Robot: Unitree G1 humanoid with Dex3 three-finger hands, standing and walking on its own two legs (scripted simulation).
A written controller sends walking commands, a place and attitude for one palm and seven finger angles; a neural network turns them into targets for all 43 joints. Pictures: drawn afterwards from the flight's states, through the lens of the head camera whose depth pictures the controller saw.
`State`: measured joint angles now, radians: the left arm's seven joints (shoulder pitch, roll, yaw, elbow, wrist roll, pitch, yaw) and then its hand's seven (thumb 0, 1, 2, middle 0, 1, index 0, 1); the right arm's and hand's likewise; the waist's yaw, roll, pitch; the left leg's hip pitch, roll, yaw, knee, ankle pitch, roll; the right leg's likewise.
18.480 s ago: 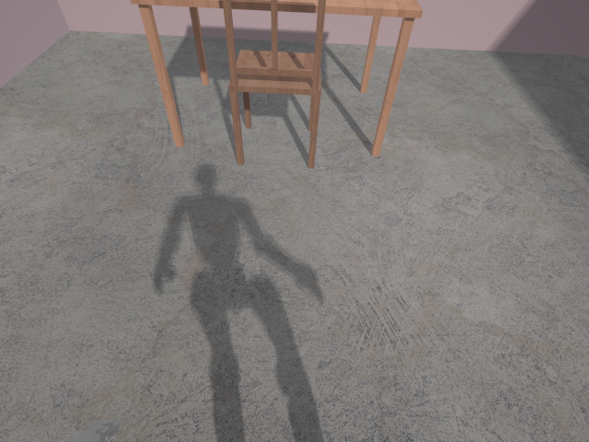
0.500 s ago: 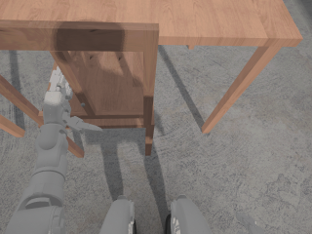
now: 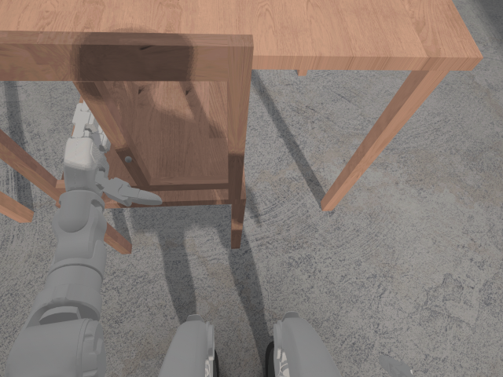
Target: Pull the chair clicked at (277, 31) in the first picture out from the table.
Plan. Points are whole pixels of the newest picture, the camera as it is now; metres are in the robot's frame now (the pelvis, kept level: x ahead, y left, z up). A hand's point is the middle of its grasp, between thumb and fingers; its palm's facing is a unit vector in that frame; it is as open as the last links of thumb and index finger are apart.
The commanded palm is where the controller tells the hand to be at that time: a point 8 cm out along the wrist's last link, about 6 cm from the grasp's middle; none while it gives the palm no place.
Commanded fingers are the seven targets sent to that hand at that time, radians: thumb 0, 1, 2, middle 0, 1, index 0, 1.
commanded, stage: hook a spindle and tug to test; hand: left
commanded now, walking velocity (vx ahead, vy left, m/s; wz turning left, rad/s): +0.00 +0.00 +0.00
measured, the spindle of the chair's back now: (122, 142) +0.47 +0.20 +0.02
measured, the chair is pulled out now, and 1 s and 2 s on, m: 0.00 0.00 0.06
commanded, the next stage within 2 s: step backward, pulling the chair out in 1.60 s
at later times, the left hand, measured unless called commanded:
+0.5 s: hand (138, 158) +0.45 +0.17 +0.02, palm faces +0.04 -1.00 -0.02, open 15.0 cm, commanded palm +0.42 +0.22 +0.02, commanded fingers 0.00 -0.16 0.44 -0.43 -1.23 -0.43 -1.23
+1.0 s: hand (134, 157) +0.45 +0.18 +0.02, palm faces +0.04 -1.00 -0.02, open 5.4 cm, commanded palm +0.41 +0.23 +0.02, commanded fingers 0.00 0.90 0.90 -0.50 -1.45 -0.50 -1.45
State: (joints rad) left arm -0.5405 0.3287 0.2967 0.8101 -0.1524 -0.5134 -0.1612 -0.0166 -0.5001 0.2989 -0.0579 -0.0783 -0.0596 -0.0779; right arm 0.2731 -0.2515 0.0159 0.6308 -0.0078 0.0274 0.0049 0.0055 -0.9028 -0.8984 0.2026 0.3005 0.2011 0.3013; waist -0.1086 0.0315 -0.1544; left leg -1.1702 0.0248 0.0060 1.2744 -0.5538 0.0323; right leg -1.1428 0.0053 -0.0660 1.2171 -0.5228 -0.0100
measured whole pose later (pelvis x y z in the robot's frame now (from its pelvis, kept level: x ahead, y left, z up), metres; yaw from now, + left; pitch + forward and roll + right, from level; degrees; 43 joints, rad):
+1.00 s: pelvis +0.01 +0.00 +0.00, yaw +0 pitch +26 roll -3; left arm -0.54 0.32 0.29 0.83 -0.15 -0.51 -0.16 0.00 0.67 0.80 -0.47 -1.42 -0.46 -1.44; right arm 0.26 -0.25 0.02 0.62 -0.01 0.04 0.01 0.00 -0.90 -0.90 0.20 0.30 0.20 0.30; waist -0.11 0.03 -0.16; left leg -1.16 0.03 0.01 1.27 -0.56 0.03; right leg -1.14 0.01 -0.06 1.21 -0.53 -0.01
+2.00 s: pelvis +0.02 +0.01 +0.09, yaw +1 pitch +14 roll -2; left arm -0.40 0.22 0.09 0.86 -0.07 -0.20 0.10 0.05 0.69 0.77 -0.35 -1.14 -0.47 -1.45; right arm 0.28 -0.23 0.03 0.59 0.06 0.13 -0.10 0.00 -0.90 -0.90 0.20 0.30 0.20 0.30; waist -0.08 -0.01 -0.07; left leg -0.64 0.00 0.03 0.76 -0.37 0.04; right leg -0.63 0.00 -0.04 0.72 -0.33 0.01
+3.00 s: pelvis -0.10 -0.01 +0.09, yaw +1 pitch +2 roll +1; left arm -0.44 0.16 0.00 1.00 -0.06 -0.21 0.09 0.06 0.61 0.80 -0.35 -1.20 -0.50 -1.45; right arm 0.22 -0.17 0.02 0.73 0.04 0.02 -0.12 0.01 -0.90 -0.90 0.20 0.30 0.20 0.30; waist -0.03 0.00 0.10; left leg -0.39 0.03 0.01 0.69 -0.34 -0.04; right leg -0.54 -0.04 -0.02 0.65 -0.15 -0.01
